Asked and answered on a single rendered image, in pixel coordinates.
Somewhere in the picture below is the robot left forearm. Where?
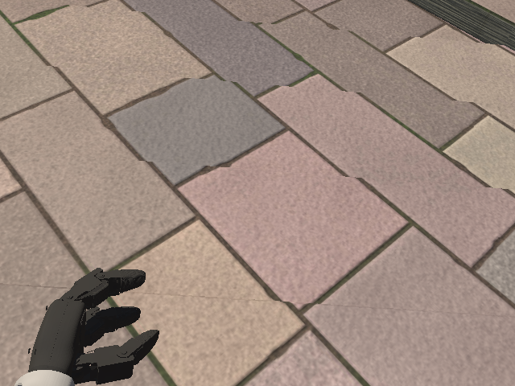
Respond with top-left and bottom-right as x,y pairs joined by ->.
14,370 -> 75,386

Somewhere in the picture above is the robot left hand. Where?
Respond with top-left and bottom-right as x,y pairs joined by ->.
28,268 -> 159,385

